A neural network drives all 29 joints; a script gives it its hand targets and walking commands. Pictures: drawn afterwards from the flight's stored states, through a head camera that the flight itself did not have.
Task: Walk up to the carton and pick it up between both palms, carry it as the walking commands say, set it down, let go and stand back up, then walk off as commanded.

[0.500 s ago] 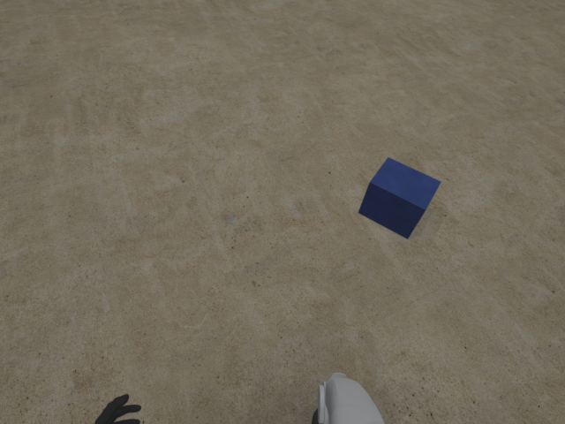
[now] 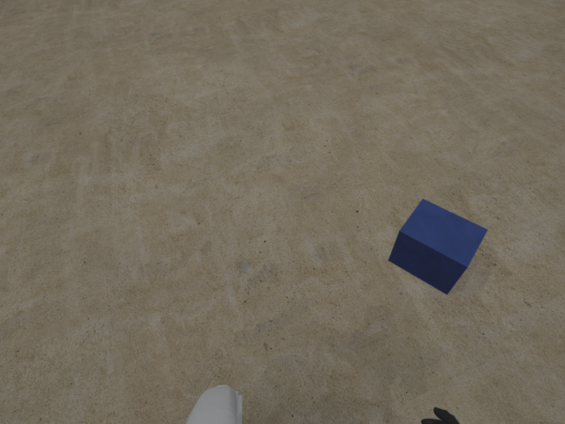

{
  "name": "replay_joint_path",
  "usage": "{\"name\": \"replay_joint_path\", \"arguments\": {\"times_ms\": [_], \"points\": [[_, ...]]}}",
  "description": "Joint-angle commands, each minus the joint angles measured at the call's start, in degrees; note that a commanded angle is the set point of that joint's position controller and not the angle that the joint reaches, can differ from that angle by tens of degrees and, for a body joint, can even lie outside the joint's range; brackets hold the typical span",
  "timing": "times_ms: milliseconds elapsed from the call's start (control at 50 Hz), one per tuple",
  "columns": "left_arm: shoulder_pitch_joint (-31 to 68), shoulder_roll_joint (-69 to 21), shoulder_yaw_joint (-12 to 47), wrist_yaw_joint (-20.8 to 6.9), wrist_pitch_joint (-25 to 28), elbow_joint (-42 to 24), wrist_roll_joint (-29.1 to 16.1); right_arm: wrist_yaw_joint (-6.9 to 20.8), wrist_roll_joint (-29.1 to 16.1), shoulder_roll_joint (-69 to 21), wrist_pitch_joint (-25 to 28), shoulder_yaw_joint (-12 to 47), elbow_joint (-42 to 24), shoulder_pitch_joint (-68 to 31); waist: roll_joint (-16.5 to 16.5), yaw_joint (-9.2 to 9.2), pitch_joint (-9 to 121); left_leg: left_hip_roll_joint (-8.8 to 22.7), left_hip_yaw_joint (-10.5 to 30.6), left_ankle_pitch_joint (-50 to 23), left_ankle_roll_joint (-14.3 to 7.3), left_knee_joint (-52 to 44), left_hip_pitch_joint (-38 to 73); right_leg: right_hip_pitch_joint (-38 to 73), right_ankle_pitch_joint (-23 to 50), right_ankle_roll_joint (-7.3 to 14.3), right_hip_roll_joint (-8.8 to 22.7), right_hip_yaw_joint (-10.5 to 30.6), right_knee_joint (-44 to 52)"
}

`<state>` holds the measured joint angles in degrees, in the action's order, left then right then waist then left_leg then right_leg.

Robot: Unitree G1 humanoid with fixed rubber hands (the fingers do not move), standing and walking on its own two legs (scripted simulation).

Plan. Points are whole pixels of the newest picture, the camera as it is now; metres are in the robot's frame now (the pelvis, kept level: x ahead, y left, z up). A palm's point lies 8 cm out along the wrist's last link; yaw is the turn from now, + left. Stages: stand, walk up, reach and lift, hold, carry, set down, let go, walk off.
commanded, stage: walk up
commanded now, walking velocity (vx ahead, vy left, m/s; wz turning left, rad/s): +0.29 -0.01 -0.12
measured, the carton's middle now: (434, 246) +0.81 -0.53 -0.68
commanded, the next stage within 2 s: none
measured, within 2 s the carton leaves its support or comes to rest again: neither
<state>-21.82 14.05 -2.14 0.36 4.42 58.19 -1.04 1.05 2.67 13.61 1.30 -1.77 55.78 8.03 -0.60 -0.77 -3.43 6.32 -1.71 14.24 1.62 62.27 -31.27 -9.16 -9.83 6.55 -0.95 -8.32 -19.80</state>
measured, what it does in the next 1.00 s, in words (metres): walks ahead, turning right: left foot, then right foot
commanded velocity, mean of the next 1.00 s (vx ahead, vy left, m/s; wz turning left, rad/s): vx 0.38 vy -0.12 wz -0.42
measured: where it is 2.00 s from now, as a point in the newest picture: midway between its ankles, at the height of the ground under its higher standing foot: (373, 332)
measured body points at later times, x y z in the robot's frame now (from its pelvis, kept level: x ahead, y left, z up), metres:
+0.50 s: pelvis +0.14 +0.04 -0.01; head +0.15 +0.07 +0.44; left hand +0.23 +0.29 -0.16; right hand +0.15 -0.25 -0.13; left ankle +0.15 +0.15 -0.75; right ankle +0.07 -0.09 -0.66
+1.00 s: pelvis +0.26 -0.12 -0.03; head +0.30 -0.16 +0.42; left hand +0.49 +0.07 -0.14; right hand +0.20 -0.41 -0.17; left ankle +0.23 +0.08 -0.65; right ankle +0.32 -0.23 -0.75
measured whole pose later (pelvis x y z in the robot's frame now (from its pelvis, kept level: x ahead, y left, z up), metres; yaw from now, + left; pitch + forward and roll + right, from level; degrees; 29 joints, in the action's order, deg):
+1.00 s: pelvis +0.26 -0.12 -0.03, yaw -25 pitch +0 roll +1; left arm -10.4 16.6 -2.7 -1.4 1.5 45.8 1.0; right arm 0.4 1.3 17.8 2.9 -3.6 51.0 13.2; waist -1.4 2.4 -6.2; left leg 9.4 -2.1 24.1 2.6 71.5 -22.2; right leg -25.8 -10.2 4.4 -2.4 -3.1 -35.5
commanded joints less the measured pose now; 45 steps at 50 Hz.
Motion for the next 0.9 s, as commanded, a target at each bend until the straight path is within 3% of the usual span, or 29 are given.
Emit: {"name": "replay_joint_path", "arguments": {"times_ms": [0,20,60,80,120,160,180,200,240,300,320,340,360,380,400,420,440,480,520,560,620,680,720,760,800,820,840,860,880], "points": [[-4.5,6.1,-0.7,0.3,0.3,-1.5,-0.2,0.4,0.1,0.4,-1.5,0.3,-1.1,3.3,7.8,1.65,3.3,-0.2,-1.3,-4.0,0.8,-1.3,-0.7,4.2,37.0,-1.3,12.2,9.6,6.4],[-4.5,5.6,-0.5,0.4,0.0,-1.5,0.2,0.3,-0.1,1.1,-1.9,0.1,-1.8,1.4,7.5,1.24,2.8,-0.5,-1.1,-4.5,0.9,-2.9,-1.5,4.7,35.9,-1.2,12.7,10.3,6.0],[-6.5,5.0,-0.4,0.4,-0.7,-0.9,0.5,0.5,-0.9,0.8,-2.2,0.1,-2.0,-0.1,8.7,0.36,0.9,-0.3,-1.5,-6.4,1.0,-5.1,-3.6,5.2,23.9,-2.3,13.4,9.8,7.9],[-7.0,4.4,-0.1,0.5,-0.6,-1.0,0.8,0.5,-0.9,0.2,-2.2,0.2,-2.9,-2.3,7.7,-0.09,0.3,-0.2,-1.1,-5.8,0.8,-7.7,-3.4,5.0,21.0,-1.3,14.0,10.4,8.2],[-9.0,3.6,0.3,0.8,-0.7,-0.3,1.5,0.1,-0.8,0.5,-1.7,0.3,-4.0,-5.4,6.7,-0.9,-0.9,-1.2,-1.2,-4.1,1.0,-12.5,-1.5,4.6,32.0,-0.6,14.1,12.7,4.6],[-10.7,6.5,-1.1,1.0,-0.9,-0.3,1.8,-0.6,-0.7,1.0,-1.4,0.4,-5.2,-7.8,7.5,-1.95,-0.3,-2.3,-1.3,-2.2,0.8,-14.9,-2.5,7.7,33.9,0.9,14.3,14.7,2.6],[-9.6,6.3,-1.2,0.9,-1.3,-0.7,2.0,-1.1,-1.1,1.8,-1.4,0.4,-5.8,-8.6,7.2,-1.72,-0.2,-3.2,-1.0,-1.1,0.6,-16.5,-1.9,8.1,38.4,1.8,13.6,15.1,0.2],[-10.2,6.9,-1.4,0.9,-1.4,-0.2,2.2,-1.1,-1.0,0.7,-1.2,0.5,-6.1,-7.3,8.8,-1.47,1.5,-2.7,-1.2,0.1,0.7,-18.1,-1.3,9.7,31.9,2.9,14.3,15.4,1.8],[-10.7,5.5,-1.4,0.6,-2.0,0.2,2.4,-1.2,-1.9,0.5,-1.1,0.5,-6.8,-9.1,8.9,-1.97,1.1,-2.9,-1.3,3.2,0.6,-20.8,0.2,9.1,23.4,3.5,13.8,17.5,1.7],[-7.3,5.5,-1.9,0.5,-2.6,-1.4,1.9,-2.1,-2.6,1.6,0.0,0.2,-6.5,-4.7,9.2,-0.04,0.9,-4.8,-1.2,3.8,0.5,-28.2,9.1,4.4,25.5,1.9,12.4,20.5,-2.4],[-3.9,5.6,-2.1,0.3,-2.6,-3.0,0.9,-2.5,-2.7,2.3,0.8,-0.2,-5.5,1.6,8.1,3.31,2.8,-4.0,-1.0,0.8,-0.1,-34.4,18.7,-0.6,20.6,0.6,9.8,18.9,-6.3],[0.3,5.3,-1.8,-0.2,-2.4,-5.9,-0.3,-3.3,-2.7,6.6,1.5,-1.7,-4.2,10.0,1.8,7.46,8.4,4.6,6.4,2.6,-2.0,-40.0,34.5,-11.0,9.6,-1.7,4.9,14.8,-18.9],[5.2,2.1,-1.0,-1.1,-1.7,-11.0,0.7,-4.4,-2.7,14.8,1.9,-4.2,-1.0,20.4,-11.6,10.7,12.0,22.9,25.5,7.7,-4.9,-45.3,50.5,-27.6,-19.2,-4.0,-0.6,10.2,-33.6],[7.0,3.9,-1.3,-1.6,-2.4,-12.7,2.2,-5.4,-3.6,18.1,1.4,-4.7,1.8,22.7,-10.7,9.31,7.9,28.1,37.2,16.6,-7.7,-49.7,46.7,-38.4,-20.2,-5.7,0.3,13.1,-44.0],[8.8,5.2,-1.6,-2.5,-2.9,-13.7,2.6,-5.3,-3.3,14.5,1.4,-3.7,0.8,18.1,-7.8,7.41,1.9,27.6,36.0,20.6,-7.9,-52.5,37.2,-40.0,-16.1,-6.3,3.2,15.9,-48.9],[6.6,4.7,-1.7,-2.9,-3.0,-12.7,2.2,-4.5,-2.7,9.6,2.0,-2.2,-0.3,11.7,-7.2,3.75,-4.4,22.4,24.9,12.8,-6.4,-53.4,30.8,-38.1,-11.0,-6.7,5.1,16.1,-48.3],[4.8,4.1,-1.7,-3.4,-3.3,-11.7,2.0,-3.7,-2.7,7.1,2.5,-1.3,-0.9,8.1,-6.6,1.33,-4.5,17.9,16.6,5.3,-5.2,-52.9,27.5,-34.8,-8.3,-7.3,5.9,14.9,-47.8],[4.6,4.3,-2.1,-4.4,-4.8,-12.0,2.0,-3.0,-2.8,5.9,3.7,-0.7,-1.1,8.9,-6.1,0.22,-4.5,14.0,6.6,-14.2,-3.5,-50.2,26.1,-33.3,-4.0,-8.7,5.8,13.8,-49.4],[6.2,2.2,-1.5,-5.2,-5.8,-13.5,1.9,-2.8,-3.0,7.8,4.4,-1.2,0.6,15.1,-8.7,0.48,-0.6,12.5,0.7,-32.9,-1.7,-45.4,27.9,-32.9,-1.1,-9.1,5.3,12.4,-50.9],[8.7,1.7,-1.1,-6.2,-6.2,-15.4,1.7,-2.7,-2.7,8.4,4.5,-1.4,0.6,15.4,-11.0,0.32,0.5,11.0,-2.9,-34.6,-1.5,-45.2,26.7,-31.9,3.2,-9.2,4.9,11.1,-49.6],[15.7,1.8,-0.7,-6.9,-5.8,-18.5,1.3,-2.8,-3.1,9.2,4.1,-1.8,-0.3,15.1,-12.5,1.68,-2.9,10.1,-6.1,-31.5,-2.9,-46.6,25.2,-32.1,9.2,-9.1,4.9,8.6,-41.1],[21.4,1.3,-0.3,-7.4,-5.2,-20.4,1.3,-2.8,-3.1,10.7,3.4,-2.1,-1.4,14.8,-12.3,3.21,-5.0,11.4,-8.6,-20.9,-3.6,-48.7,24.4,-27.3,11.7,-9.0,5.6,6.0,-27.2],[24.2,2.9,-0.7,-7.4,-5.3,-21.2,1.3,-3.1,-3.3,14.0,3.4,-2.9,-2.2,15.6,-12.3,4.52,-6.0,14.1,-7.8,-15.4,-3.6,-49.6,26.2,-25.5,8.8,-9.0,6.1,5.0,-22.0],[25.1,3.5,-1.3,-7.1,-5.3,-21.5,1.7,-3.4,-3.1,15.1,2.8,-3.6,-2.2,16.9,-12.1,4.81,-6.2,15.9,-8.1,-16.6,-3.6,-49.2,28.5,-24.1,3.9,-8.4,6.0,4.4,-17.9],[21.1,5.2,-2.1,-5.9,-4.9,-20.5,2.7,-3.1,-2.8,16.8,2.2,-4.0,-2.5,16.2,-10.6,3.0,-3.1,16.0,-9.9,-21.1,-3.3,-43.3,29.6,-17.2,-3.3,-6.4,4.4,3.2,-13.7],[14.7,6.1,-2.8,-5.2,-4.4,-18.6,3.2,-2.7,-2.5,16.9,1.7,-4.1,-2.2,14.7,-9.4,0.18,0.6,15.0,-10.7,-28.7,-3.5,-34.8,30.1,-10.8,-5.3,-5.2,2.6,2.3,-12.4],[5.3,8.3,-4.0,-4.1,-3.7,-14.9,3.6,-2.2,-1.9,15.9,1.3,-4.0,-3.6,13.1,-4.9,-3.74,5.2,12.4,-12.0,-31.3,-2.8,-22.5,26.7,-0.7,-5.7,-3.7,-0.9,1.1,-10.6],[-4.1,12.7,-5.1,-3.0,-2.9,-12.0,4.6,-1.8,-1.3,12.4,1.4,-3.3,-5.3,13.7,4.4,-6.69,11.2,8.5,-12.5,-13.7,-1.3,-4.4,17.2,10.8,-7.8,-1.7,4.5,9.3,-8.1],[-4.1,19.5,-5.8,-1.8,-2.9,-12.6,3.3,-0.9,-2.3,7.2,1.8,-2.4,-10.4,12.3,22.8,-4.96,15.7,-2.1,-9.9,22.4,1.7,12.0,-5.9,24.0,-5.7,5.2,18.5,35.6,-0.1]]}}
